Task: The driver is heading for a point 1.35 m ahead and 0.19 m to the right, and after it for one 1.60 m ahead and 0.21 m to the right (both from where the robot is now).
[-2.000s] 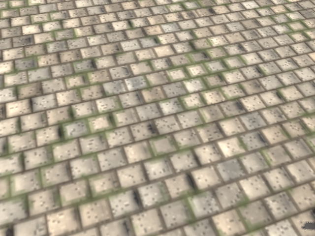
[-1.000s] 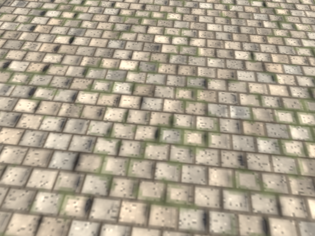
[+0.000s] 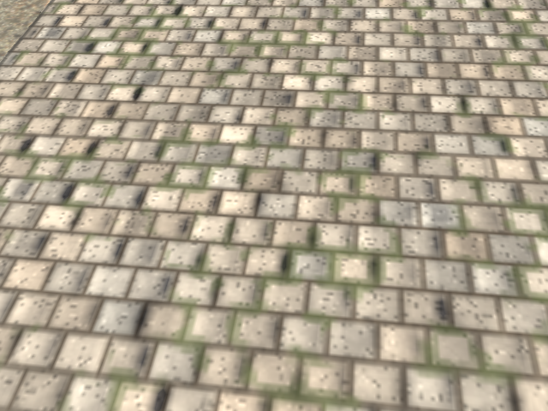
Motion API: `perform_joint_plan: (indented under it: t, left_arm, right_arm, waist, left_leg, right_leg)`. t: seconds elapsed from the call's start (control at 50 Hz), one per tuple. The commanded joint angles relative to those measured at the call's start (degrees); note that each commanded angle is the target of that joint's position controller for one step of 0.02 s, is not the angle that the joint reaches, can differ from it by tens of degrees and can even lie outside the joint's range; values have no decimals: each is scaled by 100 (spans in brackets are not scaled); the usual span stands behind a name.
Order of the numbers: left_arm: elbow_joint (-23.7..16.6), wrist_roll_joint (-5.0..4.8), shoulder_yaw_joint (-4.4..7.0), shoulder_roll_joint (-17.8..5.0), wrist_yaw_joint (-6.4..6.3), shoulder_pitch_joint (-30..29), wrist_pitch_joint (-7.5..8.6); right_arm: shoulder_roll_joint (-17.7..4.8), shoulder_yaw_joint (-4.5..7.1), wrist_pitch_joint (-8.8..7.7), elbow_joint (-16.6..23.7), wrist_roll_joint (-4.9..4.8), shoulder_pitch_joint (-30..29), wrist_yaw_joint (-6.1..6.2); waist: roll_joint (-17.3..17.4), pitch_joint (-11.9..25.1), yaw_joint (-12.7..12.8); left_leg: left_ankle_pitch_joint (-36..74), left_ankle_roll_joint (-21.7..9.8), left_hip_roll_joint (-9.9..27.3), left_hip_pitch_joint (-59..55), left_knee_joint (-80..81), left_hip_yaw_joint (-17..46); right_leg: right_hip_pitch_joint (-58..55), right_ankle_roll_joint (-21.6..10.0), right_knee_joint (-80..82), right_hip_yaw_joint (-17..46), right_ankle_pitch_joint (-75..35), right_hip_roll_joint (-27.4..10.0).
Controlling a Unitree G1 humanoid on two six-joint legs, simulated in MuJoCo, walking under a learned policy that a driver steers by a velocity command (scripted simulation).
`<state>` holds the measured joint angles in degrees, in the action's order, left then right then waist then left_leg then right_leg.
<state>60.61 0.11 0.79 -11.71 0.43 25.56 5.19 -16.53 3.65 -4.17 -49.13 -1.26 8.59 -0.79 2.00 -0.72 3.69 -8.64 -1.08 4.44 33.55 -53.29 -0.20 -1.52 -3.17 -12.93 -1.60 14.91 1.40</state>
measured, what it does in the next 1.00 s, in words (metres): walks ahead: left foot, then right foot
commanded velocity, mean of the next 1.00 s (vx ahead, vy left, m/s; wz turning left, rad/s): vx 0.48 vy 0.00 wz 0.00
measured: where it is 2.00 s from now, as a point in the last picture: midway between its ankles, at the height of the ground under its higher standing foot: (321, 216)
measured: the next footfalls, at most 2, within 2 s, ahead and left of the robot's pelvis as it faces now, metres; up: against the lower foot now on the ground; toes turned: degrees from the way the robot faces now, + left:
left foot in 0.24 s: +0.32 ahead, +0.13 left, +0.00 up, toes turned +2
right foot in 0.76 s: +0.62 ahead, -0.11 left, +0.00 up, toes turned -3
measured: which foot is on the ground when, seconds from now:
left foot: up 0.00-0.22, down 0.24-0.76, up 0.78-1.00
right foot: down 0.00-0.26, up 0.28-0.74, down 0.76-1.00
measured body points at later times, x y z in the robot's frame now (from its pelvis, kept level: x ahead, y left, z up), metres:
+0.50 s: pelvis +0.28 +0.05 +0.00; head +0.30 +0.05 +0.45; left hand +0.41 +0.32 -0.12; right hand +0.31 -0.22 -0.14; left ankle +0.28 +0.13 -0.75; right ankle +0.37 -0.12 -0.67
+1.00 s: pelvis +0.57 -0.03 +0.00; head +0.59 -0.04 +0.45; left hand +0.62 +0.24 -0.13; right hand +0.68 -0.31 -0.13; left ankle +0.62 +0.14 -0.67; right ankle +0.58 -0.11 -0.75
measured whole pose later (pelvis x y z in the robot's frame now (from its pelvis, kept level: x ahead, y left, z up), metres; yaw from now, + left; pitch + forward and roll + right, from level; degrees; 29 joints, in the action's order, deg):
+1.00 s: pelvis +0.57 -0.03 +0.00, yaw +0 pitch +1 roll +0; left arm 52.6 0.3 2.7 -14.1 1.6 16.9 5.7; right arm -16.9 3.2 -4.2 -52.9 -0.8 10.8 0.2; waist 2.4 -1.3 1.8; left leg -12.4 -1.5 6.7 34.2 -58.8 1.9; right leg 9.2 -4.3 -16.6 -3.7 8.1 3.2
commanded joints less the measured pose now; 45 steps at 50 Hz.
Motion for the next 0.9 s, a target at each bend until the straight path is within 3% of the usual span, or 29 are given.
perform_joint_plan:
  t: [0.02,0.1,0.16,0.2,0.22,0.24,0.26,0.28,0.3,0.32,0.34,0.38,0.42,0.46,0.5,0.56,0.62,0.66,0.72,0.74,0.76,0.78,0.8,0.82,0.84,0.86,0.88,0.9]
  left_arm:
    - [-238,15,143,-973,-116,122,-14]
    - [-146,-53,178,-1041,-155,426,-21]
    - [-140,-96,248,-1112,-169,370,-64]
    - [-212,-55,320,-1265,-175,208,-125]
    - [-253,-18,325,-1261,-174,105,-188]
    - [-343,22,286,-1193,-170,32,-211]
    - [-482,83,99,-528,-102,609,-138]
    - [-362,-54,19,-316,-45,752,23]
    - [-582,-233,192,-924,-11,98,162]
    - [-758,-332,235,-1075,-20,-423,228]
    - [-796,-290,252,-1005,-64,-629,228]
    - [-743,-159,289,-800,-112,-406,86]
    - [-791,-115,271,-614,-128,-386,-31]
    - [-1023,-64,294,-702,-154,-857,-74]
    - [-1216,-22,295,-727,-140,-1364,-51]
    - [-1408,-40,227,-590,-64,-2063,20]
    - [-1588,-105,187,-601,24,-2595,39]
    - [-1733,-120,193,-685,94,-2811,57]
    - [-1764,-130,274,-933,164,-2521,94]
    - [-1610,-125,371,-1095,157,-1933,101]
    - [-1312,-110,523,-1403,112,-929,96]
    - [-1156,23,669,-2012,79,-76,79]
    - [-1054,-25,631,-1894,128,168,50]
    - [-1111,-61,477,-1403,128,-148,66]
    - [-1239,-56,415,-1226,112,-690,75]
    - [-1318,-24,366,-1081,111,-1095,77]
    - [-1351,20,328,-946,125,-1315,92]
    - [-1334,57,307,-874,139,-1387,106]
  right_arm:
    - [29,-75,-78,636,-2,-1070,-54]
    - [-19,-118,-105,851,-52,-1690,-137]
    - [-188,-82,-159,949,-56,-1777,-213]
    - [-469,48,-163,820,-40,-1201,-196]
    - [-676,173,-146,562,-52,-342,-152]
    - [-894,284,-107,263,-42,693,-82]
    - [-1416,402,-79,78,125,1571,-35]
    - [-1086,294,-58,-24,85,1597,-68]
    - [-731,176,-84,6,23,1024,-81]
    - [-531,113,-114,98,38,502,-80]
    - [-382,60,-165,119,84,126,-117]
    - [-200,3,-226,83,166,-122,-152]
    - [-281,11,-263,-57,121,8,-150]
    - [-478,46,-281,-172,131,205,-74]
    - [-599,66,-259,-252,122,433,13]
    - [-710,73,-213,-349,69,759,84]
    - [-779,85,-154,-538,5,1193,100]
    - [-796,102,-79,-633,-11,1348,110]
    - [-909,149,37,-636,0,1259,130]
    - [-900,139,79,-605,15,1132,129]
    - [-726,66,103,-552,71,1158,132]
    - [-191,-118,38,-391,149,1680,96]
    - [92,-220,-94,-491,106,1926,60]
    - [-598,-49,-197,-419,-72,1399,32]
    - [-735,-15,-262,-287,-153,955,32]
    - [-699,-3,-269,-273,-97,736,68]
    - [-630,27,-224,-284,-24,708,89]
    - [-501,25,-152,-318,2,810,89]
  waist:
    - [-654,-610,91]
    - [-724,-856,175]
    - [-732,-771,-48]
    - [-923,-198,-458]
    - [-952,352,-904]
    - [-873,970,-1354]
    - [370,1996,-1184]
    - [1103,2575,-1084]
    - [740,1425,-1042]
    - [387,669,-857]
    - [-45,213,-622]
    - [147,74,-255]
    - [164,-65,-151]
    - [110,-275,-194]
    - [37,-360,-334]
    - [2,-383,-580]
    - [1,-423,-781]
    - [11,-443,-783]
    - [178,-191,-481]
    - [190,162,-130]
    - [74,845,266]
    - [-970,1858,241]
    - [-1795,2345,190]
    - [-1264,1642,243]
    - [-990,931,115]
    - [-639,540,-40]
    - [-601,289,-212]
    - [-676,265,-351]
  left_leg:
    - [683,146,-54,665,1091,-189]
    - [1161,45,-220,245,2040,-271]
    - [951,-214,-271,71,2382,-173]
    - [604,-426,-555,-820,2325,-326]
    - [587,-592,-730,-1867,2364,-447]
    - [629,-820,-410,-3498,2253,-97]
    - [-180,-1638,1146,-5859,2288,2283]
    - [-1191,-2130,1898,-6182,3510,4497]
    - [-1568,-1772,1616,-5219,3808,3917]
    - [-1236,-1551,1412,-4209,3976,2993]
    - [-562,-1408,1168,-3285,4184,2309]
    - [19,-1255,797,-2381,4485,1517]
    - [268,-1349,736,-1952,4717,1179]
    - [368,-1410,719,-1867,4890,977]
    - [532,-1348,647,-2043,4928,795]
    - [717,-1131,454,-2160,4887,405]
    - [649,-1096,634,-2712,4729,414]
    - [791,-1032,865,-3257,4476,487]
    - [1847,-857,1048,-3754,3848,533]
    - [2767,-743,866,-3701,3114,353]
    - [2895,-575,534,-3195,1883,113]
    - [1107,-216,-128,-1236,-340,-233]
    - [-2439,-74,-846,148,-1556,315]
    - [-2356,-198,-485,780,-2116,724]
    - [-1782,-285,-174,947,-2047,562]
    - [-1276,-268,81,741,-1750,435]
    - [-932,-231,267,446,-1418,437]
    - [-725,-197,360,117,-1250,450]
  right_leg:
    - [108,-592,686,721,-2155,-1175]
    - [131,-652,849,572,-2057,-1330]
    - [-418,-574,493,495,-2912,-1578]
    - [-702,-459,-337,413,-4902,-1624]
    - [-580,-350,-1322,265,-5656,-1465]
    - [354,-196,-2613,214,-5130,-1264]
    - [2540,108,-4891,83,-2260,-433]
    - [3534,183,-6273,725,1663,252]
    - [4119,46,-6709,973,1504,-143]
    - [4149,-43,-6561,788,990,-453]
    - [3921,-26,-6149,666,548,-711]
    - [3227,32,-5638,682,159,-985]
    - [3150,142,-5296,579,90,-1063]
    - [3557,292,-4729,527,-371,-1136]
    - [3854,381,-3906,484,-1110,-1130]
    - [3551,391,-2602,229,-2046,-873]
    - [3545,374,-2031,196,-2166,-734]
    - [3714,251,-1778,276,-1840,-700]
    - [3187,8,-1572,170,-1123,-515]
    - [2366,-130,-1439,-5,-1065,-328]
    - [924,-338,-1533,56,-1152,-382]
    - [-1398,-1079,-1584,2095,-861,-1816]
    - [-2229,-1574,-624,4219,137,-2449]
    - [-1752,-1276,-428,3832,595,-2260]
    - [-934,-1071,-308,3024,227,-2084]
    - [-165,-984,-133,2414,-360,-1864]
    - [408,-910,62,1957,-795,-1652]
    - [730,-882,233,1700,-991,-1524]
Keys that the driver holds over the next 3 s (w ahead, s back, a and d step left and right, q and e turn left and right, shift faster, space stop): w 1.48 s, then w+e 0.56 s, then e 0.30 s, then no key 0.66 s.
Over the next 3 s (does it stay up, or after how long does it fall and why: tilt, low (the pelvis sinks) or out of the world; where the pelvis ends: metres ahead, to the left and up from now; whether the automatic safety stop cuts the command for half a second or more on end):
stays up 1.38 -0.11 -0.01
